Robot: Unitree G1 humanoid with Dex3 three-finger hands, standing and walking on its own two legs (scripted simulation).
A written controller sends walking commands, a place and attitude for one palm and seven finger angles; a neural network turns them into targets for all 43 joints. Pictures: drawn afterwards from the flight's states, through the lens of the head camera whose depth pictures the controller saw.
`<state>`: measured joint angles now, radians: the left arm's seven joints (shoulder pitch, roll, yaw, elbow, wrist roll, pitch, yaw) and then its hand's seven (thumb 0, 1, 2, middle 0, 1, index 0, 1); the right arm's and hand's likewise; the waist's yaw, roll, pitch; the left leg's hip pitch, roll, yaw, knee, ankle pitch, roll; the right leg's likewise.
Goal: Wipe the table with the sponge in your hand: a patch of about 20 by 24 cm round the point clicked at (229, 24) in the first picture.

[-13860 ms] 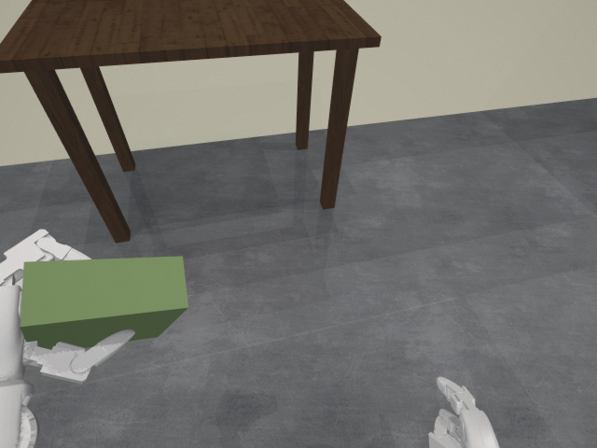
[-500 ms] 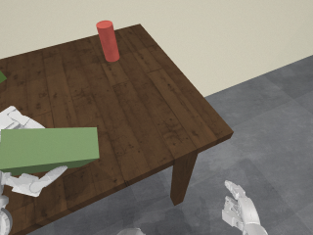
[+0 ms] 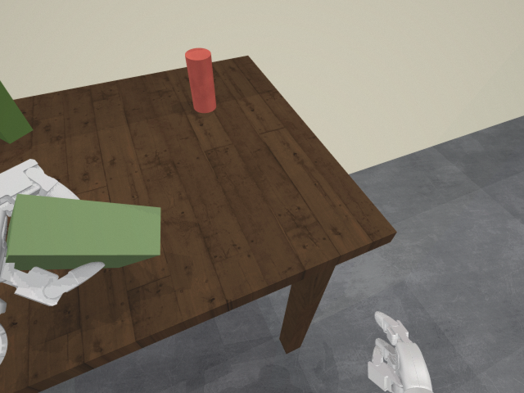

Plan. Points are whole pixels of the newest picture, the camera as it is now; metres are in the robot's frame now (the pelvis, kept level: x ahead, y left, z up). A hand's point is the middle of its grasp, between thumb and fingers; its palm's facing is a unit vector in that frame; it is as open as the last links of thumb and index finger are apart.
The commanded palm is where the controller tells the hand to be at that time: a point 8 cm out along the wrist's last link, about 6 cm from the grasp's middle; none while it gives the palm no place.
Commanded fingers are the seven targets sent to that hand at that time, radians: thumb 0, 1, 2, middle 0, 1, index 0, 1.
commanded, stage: come to a stop and stand still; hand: left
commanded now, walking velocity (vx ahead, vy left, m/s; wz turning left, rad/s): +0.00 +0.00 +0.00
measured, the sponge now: (100, 240) +0.25 +0.21 +0.16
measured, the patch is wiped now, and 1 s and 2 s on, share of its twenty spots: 0.00 0.00 0.00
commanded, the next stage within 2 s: look again from close up in 1.08 s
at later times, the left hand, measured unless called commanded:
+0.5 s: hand (22, 262) +0.21 +0.28 +0.17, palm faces +0.40 -0.85 -0.35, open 9.5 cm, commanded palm +0.14 +0.30 +0.17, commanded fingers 0.00 0.10 1.30 -1.20 -1.60 -1.20 -1.60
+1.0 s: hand (30, 247) +0.23 +0.29 +0.16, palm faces +0.36 -0.86 -0.37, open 9.5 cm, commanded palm +0.17 +0.32 +0.17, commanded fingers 0.00 0.10 1.30 -1.20 -1.60 -1.20 -1.60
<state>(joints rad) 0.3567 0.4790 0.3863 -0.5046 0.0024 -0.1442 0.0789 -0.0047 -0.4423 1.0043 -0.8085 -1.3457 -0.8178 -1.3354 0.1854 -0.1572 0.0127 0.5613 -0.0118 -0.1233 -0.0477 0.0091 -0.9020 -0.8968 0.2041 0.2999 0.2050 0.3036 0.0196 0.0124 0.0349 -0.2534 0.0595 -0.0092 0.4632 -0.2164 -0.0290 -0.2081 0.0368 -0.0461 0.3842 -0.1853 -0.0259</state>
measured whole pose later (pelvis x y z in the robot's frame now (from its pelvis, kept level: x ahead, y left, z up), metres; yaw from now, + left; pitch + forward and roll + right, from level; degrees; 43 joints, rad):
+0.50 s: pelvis -0.02 +0.02 +0.00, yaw +0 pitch -2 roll -1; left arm 0.34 0.39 0.38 -0.45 -0.01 -0.22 0.12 -0.01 -0.44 1.01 -0.81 -1.35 -0.82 -1.34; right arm 0.23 -0.17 0.02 0.58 0.01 -0.17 -0.02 0.01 -0.90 -0.90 0.20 0.30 0.20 0.30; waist 0.01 -0.06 0.05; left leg -0.26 0.01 -0.01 0.50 -0.22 0.01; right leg -0.23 0.01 -0.01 0.46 -0.19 0.00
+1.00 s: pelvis +0.01 +0.04 +0.00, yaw +0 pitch -1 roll -1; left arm 0.44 0.38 0.35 -0.51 -0.03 -0.20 0.11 -0.01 -0.44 1.01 -0.81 -1.35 -0.81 -1.34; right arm 0.15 -0.17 0.01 0.57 0.01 -0.13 -0.01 0.01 -0.90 -0.90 0.20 0.30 0.20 0.30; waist 0.01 -0.05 0.07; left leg -0.21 -0.01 0.00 0.47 -0.25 0.03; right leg -0.17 -0.02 0.00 0.39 -0.21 0.03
